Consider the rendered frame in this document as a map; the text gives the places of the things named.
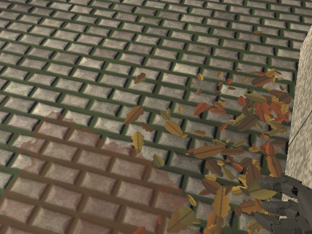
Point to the robot right hand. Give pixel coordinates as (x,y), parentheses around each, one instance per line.
(299,214)

